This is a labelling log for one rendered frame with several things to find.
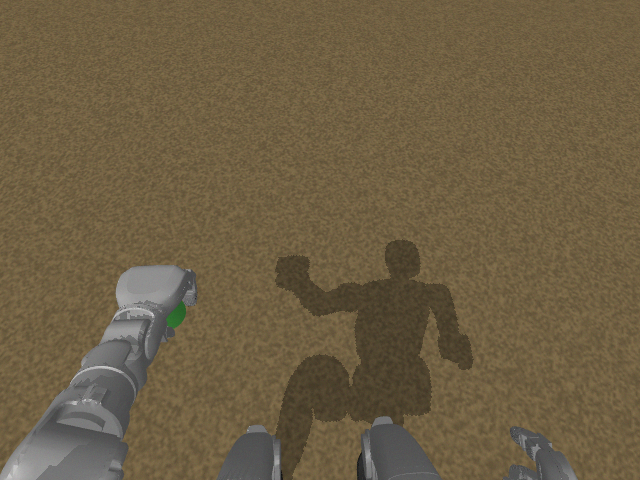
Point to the right robot hand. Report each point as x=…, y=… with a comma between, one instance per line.
x=550, y=464

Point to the tin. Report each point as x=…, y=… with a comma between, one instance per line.
x=177, y=316

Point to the left robot arm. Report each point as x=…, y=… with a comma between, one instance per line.
x=80, y=435

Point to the left robot hand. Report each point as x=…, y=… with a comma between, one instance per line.
x=162, y=287

